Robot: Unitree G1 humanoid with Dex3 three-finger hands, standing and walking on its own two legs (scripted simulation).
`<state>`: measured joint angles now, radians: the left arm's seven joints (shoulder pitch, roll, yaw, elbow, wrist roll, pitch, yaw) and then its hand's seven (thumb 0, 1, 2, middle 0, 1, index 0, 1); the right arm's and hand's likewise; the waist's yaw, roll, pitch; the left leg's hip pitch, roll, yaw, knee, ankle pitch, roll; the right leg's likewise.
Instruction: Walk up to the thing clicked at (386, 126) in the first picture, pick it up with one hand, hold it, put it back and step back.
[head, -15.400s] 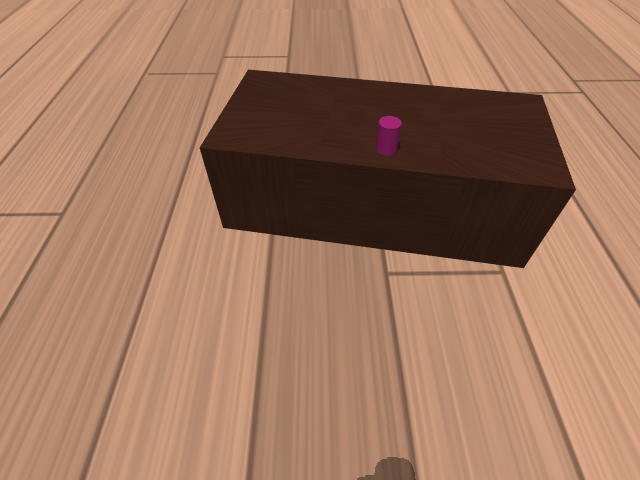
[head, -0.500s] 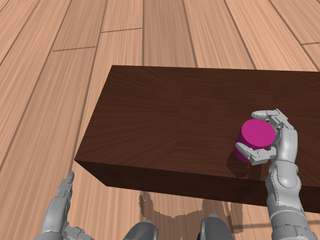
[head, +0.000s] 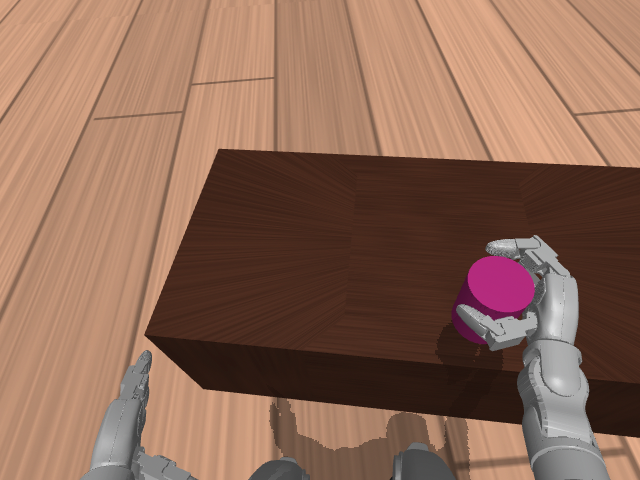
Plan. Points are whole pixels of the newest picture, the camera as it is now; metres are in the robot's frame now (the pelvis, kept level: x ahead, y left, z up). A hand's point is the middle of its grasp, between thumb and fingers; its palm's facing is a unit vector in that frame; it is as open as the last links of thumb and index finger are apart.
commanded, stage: lift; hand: right
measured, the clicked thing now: (488, 302) +0.34 -0.17 +0.00
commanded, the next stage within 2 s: hold in 0.16 s
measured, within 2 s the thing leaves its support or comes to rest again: neither
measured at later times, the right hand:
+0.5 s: hand (508, 288) +0.34 -0.18 +0.05, palm faces +0.19 +0.98 -0.02, open 10.6 cm
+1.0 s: hand (510, 287) +0.34 -0.18 +0.06, palm faces +0.19 +0.98 -0.02, open 10.6 cm
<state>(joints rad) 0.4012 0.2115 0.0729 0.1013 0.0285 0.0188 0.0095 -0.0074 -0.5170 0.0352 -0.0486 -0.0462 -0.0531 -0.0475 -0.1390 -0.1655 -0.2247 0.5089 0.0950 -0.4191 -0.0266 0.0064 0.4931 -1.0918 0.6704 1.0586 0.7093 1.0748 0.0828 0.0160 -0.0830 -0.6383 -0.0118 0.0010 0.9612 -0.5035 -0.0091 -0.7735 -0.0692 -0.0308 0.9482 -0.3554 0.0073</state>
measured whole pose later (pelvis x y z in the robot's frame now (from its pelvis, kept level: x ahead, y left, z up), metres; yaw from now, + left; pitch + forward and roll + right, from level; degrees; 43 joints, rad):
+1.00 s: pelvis +0.01 +0.00 +0.02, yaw +0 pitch +7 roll +1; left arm 0.35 0.20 0.08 0.26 0.01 0.00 0.04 -0.01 -0.52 0.04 -0.06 -0.06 -0.06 -0.05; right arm -0.07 -0.16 -0.18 0.41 0.12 -0.36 -0.03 0.01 0.50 -1.10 0.67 1.07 0.71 1.08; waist 0.05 0.02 -0.06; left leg -0.50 0.00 -0.01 0.84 -0.47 -0.01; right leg -0.63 -0.05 -0.04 0.83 -0.33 0.00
